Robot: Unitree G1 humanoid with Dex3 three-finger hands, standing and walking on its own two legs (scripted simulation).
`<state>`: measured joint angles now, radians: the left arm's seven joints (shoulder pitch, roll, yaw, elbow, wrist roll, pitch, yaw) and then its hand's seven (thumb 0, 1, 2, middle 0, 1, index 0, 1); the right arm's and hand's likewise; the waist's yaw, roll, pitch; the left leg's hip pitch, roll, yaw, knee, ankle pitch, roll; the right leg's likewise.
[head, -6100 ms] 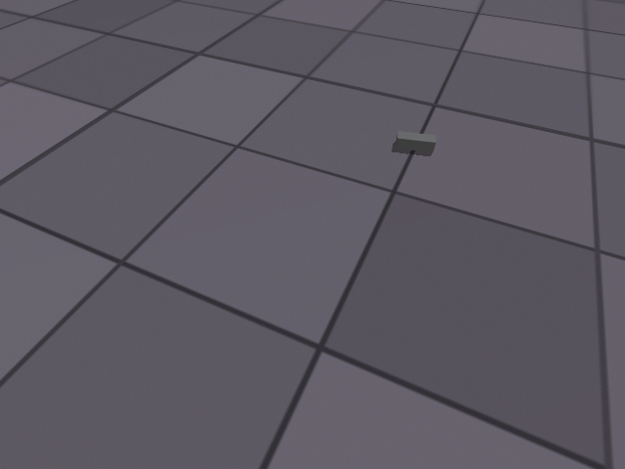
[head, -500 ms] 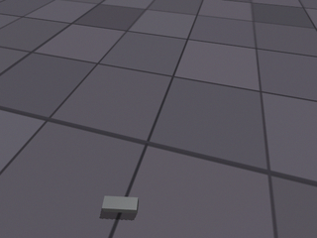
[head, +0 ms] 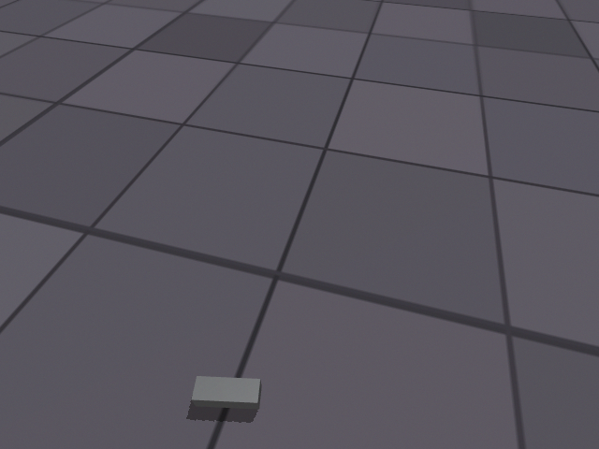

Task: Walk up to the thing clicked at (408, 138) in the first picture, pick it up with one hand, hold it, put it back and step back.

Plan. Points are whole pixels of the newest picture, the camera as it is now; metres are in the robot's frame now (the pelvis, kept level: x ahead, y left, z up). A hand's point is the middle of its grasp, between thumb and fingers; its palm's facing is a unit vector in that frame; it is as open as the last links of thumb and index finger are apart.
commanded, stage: walk up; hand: left
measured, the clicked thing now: (227, 392) +0.45 +0.24 -0.75
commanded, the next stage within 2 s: stand in 0.08 s
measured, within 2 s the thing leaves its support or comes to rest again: neither
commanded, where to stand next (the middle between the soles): +0.00 -0.02 m, yaw -2 degrees
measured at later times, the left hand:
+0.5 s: hand out of the picture +0.08 +0.25 -0.16, palm faces -0.01 -0.94 -0.34, open 7.4 cm
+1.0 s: hand out of the picture +0.06 +0.24 -0.16, palm faces -0.01 -0.94 -0.34, open 7.4 cm
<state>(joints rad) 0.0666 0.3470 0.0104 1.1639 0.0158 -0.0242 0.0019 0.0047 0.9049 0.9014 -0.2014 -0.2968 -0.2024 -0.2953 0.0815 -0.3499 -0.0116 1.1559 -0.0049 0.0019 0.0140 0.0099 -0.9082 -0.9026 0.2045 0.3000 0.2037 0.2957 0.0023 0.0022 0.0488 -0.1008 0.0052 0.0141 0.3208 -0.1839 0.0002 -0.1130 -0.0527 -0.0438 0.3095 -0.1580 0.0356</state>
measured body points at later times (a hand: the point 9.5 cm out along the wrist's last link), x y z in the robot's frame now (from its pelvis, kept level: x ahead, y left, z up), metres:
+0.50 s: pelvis +0.00 -0.01 +0.00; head +0.01 +0.00 +0.45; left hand +0.08 +0.29 -0.13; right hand +0.09 -0.31 -0.13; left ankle +0.00 +0.12 -0.75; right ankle +0.01 -0.14 -0.75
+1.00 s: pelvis -0.01 -0.01 +0.00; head +0.00 -0.01 +0.45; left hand +0.06 +0.29 -0.13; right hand +0.07 -0.31 -0.13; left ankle +0.00 +0.12 -0.75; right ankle +0.01 -0.14 -0.75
